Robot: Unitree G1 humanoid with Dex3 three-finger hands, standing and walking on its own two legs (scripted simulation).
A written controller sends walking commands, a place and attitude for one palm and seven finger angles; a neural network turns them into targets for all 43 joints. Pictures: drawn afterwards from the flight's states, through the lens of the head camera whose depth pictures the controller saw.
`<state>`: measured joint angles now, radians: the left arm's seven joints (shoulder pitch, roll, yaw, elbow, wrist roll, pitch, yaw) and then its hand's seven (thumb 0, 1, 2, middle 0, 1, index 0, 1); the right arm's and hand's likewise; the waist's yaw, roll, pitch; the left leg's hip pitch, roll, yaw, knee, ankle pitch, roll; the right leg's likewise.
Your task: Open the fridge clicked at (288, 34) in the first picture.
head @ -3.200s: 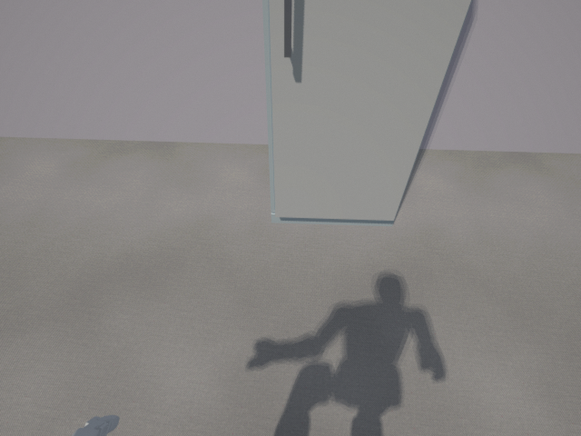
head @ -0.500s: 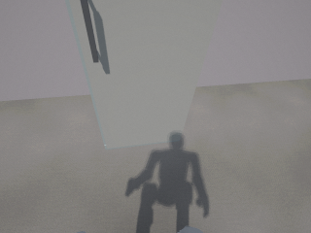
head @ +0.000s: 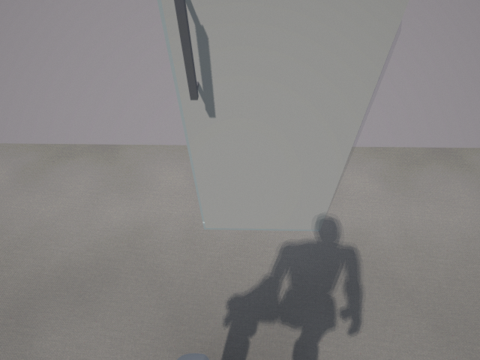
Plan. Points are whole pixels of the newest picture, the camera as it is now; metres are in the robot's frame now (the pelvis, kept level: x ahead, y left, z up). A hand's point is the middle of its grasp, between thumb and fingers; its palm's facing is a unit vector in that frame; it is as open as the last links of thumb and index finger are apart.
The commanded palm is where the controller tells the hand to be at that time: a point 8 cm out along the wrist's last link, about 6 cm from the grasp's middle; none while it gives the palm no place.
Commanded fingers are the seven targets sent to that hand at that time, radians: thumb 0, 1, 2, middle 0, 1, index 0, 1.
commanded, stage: take the last steps up to it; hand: left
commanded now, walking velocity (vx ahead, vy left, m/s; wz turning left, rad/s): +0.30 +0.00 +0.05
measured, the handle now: (189, 49) +0.71 +0.16 +0.16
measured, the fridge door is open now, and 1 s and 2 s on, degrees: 0 0 0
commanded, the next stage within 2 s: come to a stop and stand still in 0.68 s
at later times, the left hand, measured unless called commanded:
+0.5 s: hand out of the picture +0.13 +0.24 -0.18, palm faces +0.03 -0.99 -0.13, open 7.4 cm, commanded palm none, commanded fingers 0.00 0.90 0.90 -0.20 -0.30 -0.20 -0.30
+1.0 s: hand (157, 282) +0.30 +0.22 -0.19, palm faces +0.05 -0.98 -0.19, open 7.3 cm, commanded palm none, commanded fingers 0.00 0.90 0.90 -0.20 -0.30 -0.20 -0.30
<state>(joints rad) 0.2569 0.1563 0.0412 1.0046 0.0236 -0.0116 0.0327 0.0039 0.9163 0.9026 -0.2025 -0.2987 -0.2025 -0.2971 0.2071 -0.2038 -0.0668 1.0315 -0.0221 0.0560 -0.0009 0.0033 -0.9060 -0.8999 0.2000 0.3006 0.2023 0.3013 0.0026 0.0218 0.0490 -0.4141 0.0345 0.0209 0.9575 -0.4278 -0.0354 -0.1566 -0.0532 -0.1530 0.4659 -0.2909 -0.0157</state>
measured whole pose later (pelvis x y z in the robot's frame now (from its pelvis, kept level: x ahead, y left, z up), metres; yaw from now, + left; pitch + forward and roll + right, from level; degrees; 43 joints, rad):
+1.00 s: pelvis +0.26 +0.04 -0.01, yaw -1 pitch -2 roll -3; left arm 0.21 0.15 0.04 1.06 0.01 -0.01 0.03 0.00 0.93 0.90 -0.20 -0.30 -0.20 -0.30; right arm 0.22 -0.17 -0.04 1.06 -0.01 0.00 -0.04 0.02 -0.95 -0.90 0.20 0.30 0.20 0.30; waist 0.00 0.04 0.07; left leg -0.35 0.08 0.06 0.62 -0.22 -0.02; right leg -0.25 0.01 -0.14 0.55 -0.27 -0.04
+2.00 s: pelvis +0.15 +0.00 +0.00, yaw -2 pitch -2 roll +0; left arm 0.30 0.13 0.02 1.14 0.01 0.01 0.03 0.01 0.91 0.90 -0.20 -0.30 -0.20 -0.30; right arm 0.31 -0.11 -0.01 1.14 -0.02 0.02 -0.02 0.00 -0.90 -0.90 0.20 0.30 0.20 0.30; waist 0.01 0.00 0.03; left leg -0.18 0.03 0.05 0.42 -0.20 -0.01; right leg -0.23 0.00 -0.07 0.40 -0.15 -0.03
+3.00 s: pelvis +0.17 +0.04 +0.00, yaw -2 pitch -3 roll +0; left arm 0.19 0.30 0.01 0.97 0.02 -0.01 0.02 0.01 0.90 0.90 -0.20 -0.30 -0.20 -0.30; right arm 0.16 -0.30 -0.02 0.98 -0.02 -0.01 -0.01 0.00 -0.90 -0.90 0.20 0.30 0.21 0.30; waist 0.00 0.01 0.02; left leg -0.16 -0.02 0.07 0.47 -0.27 0.05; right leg -0.21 -0.05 -0.04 0.46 -0.20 0.02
